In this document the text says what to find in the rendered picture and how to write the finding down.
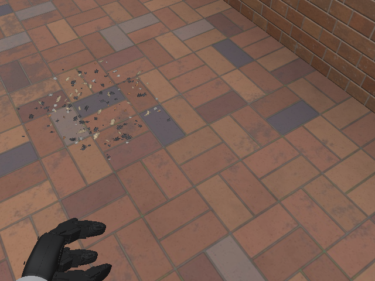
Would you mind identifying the robot left hand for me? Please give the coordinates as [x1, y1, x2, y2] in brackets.
[22, 218, 112, 281]

